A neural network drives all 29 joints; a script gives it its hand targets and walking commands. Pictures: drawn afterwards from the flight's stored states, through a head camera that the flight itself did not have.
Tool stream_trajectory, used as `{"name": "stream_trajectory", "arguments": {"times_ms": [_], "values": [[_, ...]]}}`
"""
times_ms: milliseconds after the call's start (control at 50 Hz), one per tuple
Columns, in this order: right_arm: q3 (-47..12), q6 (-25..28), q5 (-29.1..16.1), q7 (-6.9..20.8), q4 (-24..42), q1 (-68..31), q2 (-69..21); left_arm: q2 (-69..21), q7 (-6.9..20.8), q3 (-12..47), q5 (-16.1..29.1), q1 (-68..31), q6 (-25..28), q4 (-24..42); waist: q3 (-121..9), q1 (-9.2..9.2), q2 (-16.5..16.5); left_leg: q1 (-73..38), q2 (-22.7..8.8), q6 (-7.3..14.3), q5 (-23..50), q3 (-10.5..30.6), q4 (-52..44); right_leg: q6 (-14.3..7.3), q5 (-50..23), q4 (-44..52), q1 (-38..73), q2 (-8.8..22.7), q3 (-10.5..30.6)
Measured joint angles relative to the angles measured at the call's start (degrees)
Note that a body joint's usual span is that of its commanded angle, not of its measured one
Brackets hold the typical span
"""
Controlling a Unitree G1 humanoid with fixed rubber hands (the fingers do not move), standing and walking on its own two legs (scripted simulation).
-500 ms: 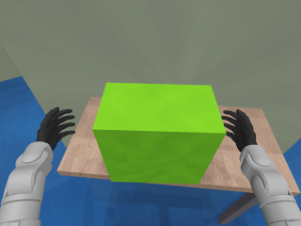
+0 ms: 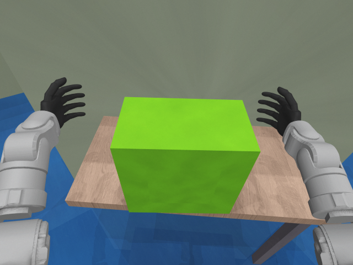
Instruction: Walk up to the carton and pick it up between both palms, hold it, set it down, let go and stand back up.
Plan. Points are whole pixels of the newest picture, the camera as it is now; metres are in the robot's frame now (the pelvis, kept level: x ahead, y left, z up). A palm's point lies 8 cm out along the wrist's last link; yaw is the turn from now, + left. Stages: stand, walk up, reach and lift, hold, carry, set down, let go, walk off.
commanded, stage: reach and lift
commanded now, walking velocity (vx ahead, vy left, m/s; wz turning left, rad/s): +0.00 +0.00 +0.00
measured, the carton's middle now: (181, 160) +0.39 -0.02 +0.01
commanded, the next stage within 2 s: none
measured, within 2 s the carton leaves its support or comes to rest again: neither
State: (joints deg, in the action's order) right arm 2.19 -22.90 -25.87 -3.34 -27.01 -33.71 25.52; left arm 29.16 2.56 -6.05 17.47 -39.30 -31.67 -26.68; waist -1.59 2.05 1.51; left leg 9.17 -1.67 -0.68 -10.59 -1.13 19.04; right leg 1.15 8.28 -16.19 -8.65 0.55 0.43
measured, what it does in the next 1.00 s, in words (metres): stands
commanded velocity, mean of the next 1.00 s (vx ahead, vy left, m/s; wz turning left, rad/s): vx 0.00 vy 0.00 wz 0.00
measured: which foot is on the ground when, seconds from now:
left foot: down 0.00-1.00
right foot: down 0.00-1.00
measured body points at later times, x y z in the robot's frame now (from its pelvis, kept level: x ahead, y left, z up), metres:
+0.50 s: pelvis +0.00 -0.01 +0.00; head +0.00 +0.01 +0.45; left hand +0.44 +0.25 +0.21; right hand +0.43 -0.24 +0.20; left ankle -0.01 +0.12 -0.75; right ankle +0.00 -0.13 -0.75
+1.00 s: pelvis +0.00 -0.01 -0.01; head +0.03 +0.00 +0.44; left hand +0.44 +0.21 +0.10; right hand +0.41 -0.26 +0.09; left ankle -0.01 +0.12 -0.75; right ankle +0.00 -0.13 -0.75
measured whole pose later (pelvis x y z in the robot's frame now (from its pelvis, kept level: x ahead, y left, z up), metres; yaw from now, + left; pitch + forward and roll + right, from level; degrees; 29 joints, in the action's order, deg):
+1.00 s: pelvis +0.00 -0.01 -0.01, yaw +1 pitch +8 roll -1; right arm -3.5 -0.7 -22.3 -3.0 -56.7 -43.5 21.7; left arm 21.8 2.6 2.3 16.8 -48.5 -1.8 -60.9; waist -5.4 2.7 -0.9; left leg 21.0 -2.5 -1.3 -11.9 0.3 24.7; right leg 0.6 9.4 -21.2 -19.9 -0.4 -0.6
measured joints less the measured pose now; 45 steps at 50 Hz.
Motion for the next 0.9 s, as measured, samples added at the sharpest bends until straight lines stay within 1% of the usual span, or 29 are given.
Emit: {"name": "stream_trajectory", "arguments": {"times_ms": [120, 180, 220, 280, 360, 460, 520, 560, 640, 700, 720, 740, 780, 820, 860, 900], "values": [[-1.66, -0.57, -1.84, 0.30, -2.93, -4.63, 1.24, 0.93, 0.16, 1.04, 0.58, -4.18, -0.80, -3.67, -0.90, 0.40, -0.15, 1.18, -0.31, -0.27, 0.23, 0.33, 0.01, -0.24, -0.44, 0.51, -0.86, -0.34, -0.26], [-2.00, -0.54, -1.88, 0.48, -5.11, -7.29, 1.56, 1.33, -0.05, 1.71, 0.67, -6.23, -0.78, -4.81, -1.12, 0.51, -0.08, 1.58, -0.42, -0.43, 0.44, 0.55, -0.14, -0.42, -0.59, 0.65, -1.20, -0.46, -0.44], [-2.19, -0.81, -1.56, 0.31, -6.98, -9.24, 1.62, 1.78, 0.16, 2.30, 1.04, -8.26, -0.53, -6.94, -1.04, 0.62, 0.08, 1.68, -0.48, -0.50, 0.60, 0.74, -0.25, -0.51, -0.67, 0.72, -1.26, -0.54, -0.61], [-2.84, -1.17, -1.63, -0.07, -9.86, -12.16, 1.32, 2.80, 0.44, 2.96, 1.44, -11.46, 0.51, -11.20, -1.06, 0.85, 0.61, 2.01, -0.55, -0.59, 0.85, 0.82, -0.47, -0.65, -0.63, 0.41, -1.83, -0.62, -0.67], [-3.58, -0.58, -1.94, -0.09, -11.68, -14.52, 0.83, 3.71, 0.28, 3.97, 1.67, -13.27, 1.98, -13.57, -1.86, 1.18, 0.52, 2.83, -0.74, -0.79, 0.85, 1.08, -0.30, -0.81, -0.86, 0.89, -2.25, -0.83, -0.90], [-4.48, 0.53, -1.63, -0.77, -14.99, -17.19, 0.58, 3.88, 1.01, 5.08, 1.73, -15.39, 3.52, -17.86, -1.50, 1.67, 0.17, 2.70, -0.53, -0.68, 0.63, 1.72, 0.05, -0.72, -0.67, 1.03, -1.63, -0.64, -1.51], [-4.77, 1.86, -1.40, -1.00, -16.93, -17.11, -0.06, 3.39, 1.37, 5.33, 1.28, -14.99, 5.07, -18.86, -1.39, 1.70, 0.12, 2.44, -0.46, -0.64, 0.56, 1.76, 0.06, -0.67, -0.67, 1.19, -1.26, -0.59, -1.55], [-4.25, 2.77, -0.71, -1.13, -17.58, -16.08, -0.79, 2.81, 1.44, 5.40, 0.80, -13.91, 6.15, -18.65, -1.41, 1.77, 0.05, 2.33, -0.41, -0.62, 0.48, 1.84, 0.11, -0.64, -0.65, 1.29, -1.04, -0.54, -1.62], [-4.60, 5.02, 0.32, -1.41, -18.52, -13.06, -1.90, 1.23, 2.29, 4.85, -0.21, -11.80, 8.37, -20.33, -0.07, 1.68, 0.01, 1.85, -0.40, -0.56, 0.26, 1.88, 0.53, -0.59, -0.55, 1.15, -0.43, -0.54, -1.67], [-4.27, 7.03, 1.81, -2.12, -16.91, -9.83, -3.44, 0.11, 2.43, 4.38, -0.75, -9.73, 11.76, -22.05, 0.29, 1.40, 0.15, 2.83, -0.42, -0.50, 0.18, 1.64, 1.02, -0.52, -0.43, 0.35, -1.66, -0.54, -1.42], [-4.19, 8.01, 2.20, -2.27, -15.82, -8.61, -4.08, -0.27, 2.25, 4.23, -0.75, -8.78, 13.22, -22.11, 0.24, 1.30, 0.25, 3.28, -0.41, -0.49, 0.19, 1.54, 1.15, -0.51, -0.35, 0.01, -2.25, -0.52, -1.33], [-3.13, 9.51, 2.86, -1.56, -16.49, -8.06, -4.99, -0.68, 1.56, 4.76, -0.76, -7.85, 14.68, -22.14, -0.23, 1.47, 0.12, 4.27, -0.41, -0.56, 0.12, 1.69, 1.58, -0.53, -0.26, -0.32, -3.10, -0.52, -1.48], [-0.77, 12.07, 4.56, -0.02, -19.68, -7.84, -5.69, -2.29, 0.10, 6.45, -0.60, -6.91, 17.00, -22.44, -1.04, 1.29, -0.58, 6.46, -0.45, -0.78, -0.26, 2.24, 2.97, -0.59, -0.11, -0.87, -4.68, -0.58, -1.98], [0.55, 13.85, 5.92, 0.79, -22.62, -8.05, -5.52, -3.97, -0.75, 8.12, -0.10, -6.58, 18.85, -23.29, -1.59, 0.88, -1.43, 8.12, -0.49, -0.80, -0.61, 2.54, 3.98, -0.59, -0.04, -1.29, -6.01, -0.65, -2.23], [0.77, 15.59, 6.60, 0.98, -24.24, -8.19, -5.15, -5.26, -1.08, 9.28, 0.57, -6.33, 20.60, -24.18, -2.39, 0.59, -2.20, 9.65, -0.60, -0.68, -0.84, 2.51, 4.67, -0.55, 0.02, -1.79, -7.53, -0.76, -2.16], [-0.19, 17.51, 6.56, 0.88, -25.28, -8.50, -4.70, -6.22, -1.00, 9.50, 0.66, -6.52, 22.72, -25.71, -2.96, 0.50, -2.73, 10.71, -0.74, -0.64, -1.06, 2.28, 5.20, -0.52, 0.17, -2.47, -8.81, -0.90, -1.90]]}}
